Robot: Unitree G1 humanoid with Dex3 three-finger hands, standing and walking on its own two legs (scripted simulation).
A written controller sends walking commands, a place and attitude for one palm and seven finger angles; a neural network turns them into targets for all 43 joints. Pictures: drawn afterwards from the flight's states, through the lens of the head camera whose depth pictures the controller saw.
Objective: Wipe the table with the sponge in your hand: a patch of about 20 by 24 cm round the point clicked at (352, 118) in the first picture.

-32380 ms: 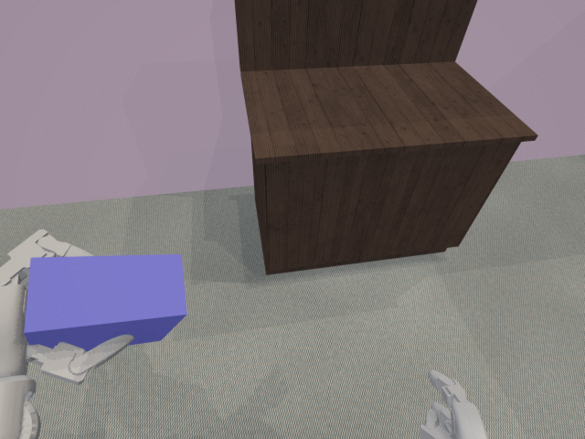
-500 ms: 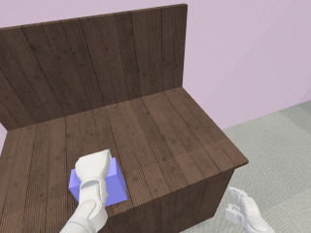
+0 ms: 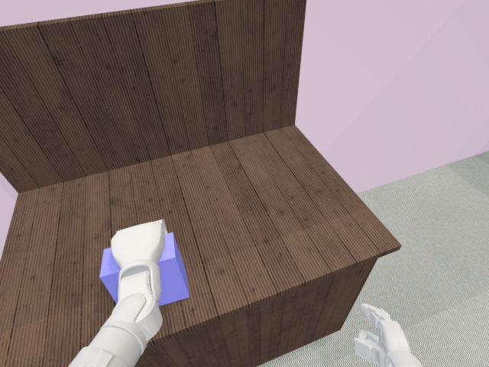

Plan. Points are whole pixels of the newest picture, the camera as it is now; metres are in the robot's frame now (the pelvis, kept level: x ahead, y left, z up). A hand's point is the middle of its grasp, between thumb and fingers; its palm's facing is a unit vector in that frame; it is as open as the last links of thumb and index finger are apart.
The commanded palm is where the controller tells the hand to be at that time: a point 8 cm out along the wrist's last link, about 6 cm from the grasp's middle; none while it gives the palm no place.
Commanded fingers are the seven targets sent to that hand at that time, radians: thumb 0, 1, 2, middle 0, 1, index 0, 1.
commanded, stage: wipe forward along the middle lane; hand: left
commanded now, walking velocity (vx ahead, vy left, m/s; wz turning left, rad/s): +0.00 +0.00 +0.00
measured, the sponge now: (151, 280) +0.28 +0.23 -0.06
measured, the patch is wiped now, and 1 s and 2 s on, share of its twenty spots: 1.00 1.00 1.00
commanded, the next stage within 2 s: slide back across to the first lane in 1.32 s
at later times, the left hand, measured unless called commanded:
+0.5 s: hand (148, 240) +0.34 +0.24 -0.01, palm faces -0.10 -0.04 -0.99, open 10.2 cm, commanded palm +0.32 +0.24 +0.03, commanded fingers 0.00 0.10 1.30 -1.20 -1.60 -1.20 -1.60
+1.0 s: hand (141, 219) +0.39 +0.28 +0.00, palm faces -0.12 +0.00 -0.99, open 10.2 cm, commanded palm +0.37 +0.27 +0.03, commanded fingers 0.00 0.10 1.30 -1.20 -1.60 -1.20 -1.60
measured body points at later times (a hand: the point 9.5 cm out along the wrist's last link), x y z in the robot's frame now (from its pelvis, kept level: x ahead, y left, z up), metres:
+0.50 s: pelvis +0.00 +0.00 -0.01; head +0.01 -0.02 +0.44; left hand +0.34 +0.24 +0.05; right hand +0.16 -0.25 -0.12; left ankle +0.02 +0.12 -0.73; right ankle +0.02 -0.08 -0.73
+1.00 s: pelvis -0.01 +0.00 -0.01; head +0.04 +0.00 +0.44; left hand +0.39 +0.27 +0.05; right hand +0.11 -0.25 -0.14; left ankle +0.02 +0.12 -0.73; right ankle +0.02 -0.08 -0.73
